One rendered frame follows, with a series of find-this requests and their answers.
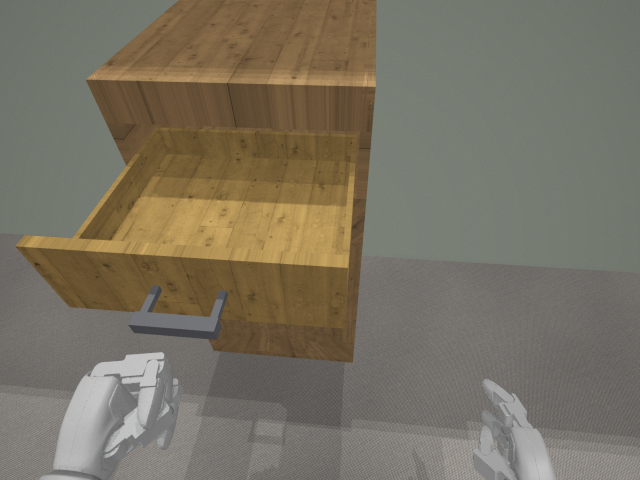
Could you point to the right robot hand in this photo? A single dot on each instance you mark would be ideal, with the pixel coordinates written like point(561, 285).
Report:
point(521, 446)

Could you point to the handle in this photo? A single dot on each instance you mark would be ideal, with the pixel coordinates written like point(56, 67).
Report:
point(146, 322)

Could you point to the drawer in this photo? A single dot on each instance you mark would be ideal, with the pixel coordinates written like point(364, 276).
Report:
point(265, 216)

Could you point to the cabinet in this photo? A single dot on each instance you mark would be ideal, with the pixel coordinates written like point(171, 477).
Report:
point(306, 66)

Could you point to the left robot hand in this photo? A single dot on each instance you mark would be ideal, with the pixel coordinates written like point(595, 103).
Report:
point(137, 391)

